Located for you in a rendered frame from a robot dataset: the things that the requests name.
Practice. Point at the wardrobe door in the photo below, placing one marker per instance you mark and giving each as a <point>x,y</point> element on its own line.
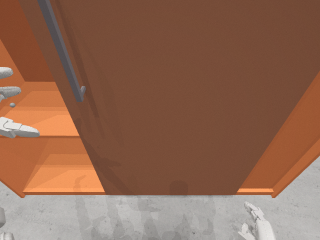
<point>298,134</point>
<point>182,97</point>

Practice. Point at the robot right hand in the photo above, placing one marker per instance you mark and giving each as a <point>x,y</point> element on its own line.
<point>260,229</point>

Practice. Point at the robot left hand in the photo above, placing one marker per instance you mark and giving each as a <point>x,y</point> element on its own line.
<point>8,127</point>

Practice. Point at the handle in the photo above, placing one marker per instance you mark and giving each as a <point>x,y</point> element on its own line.
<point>58,41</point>

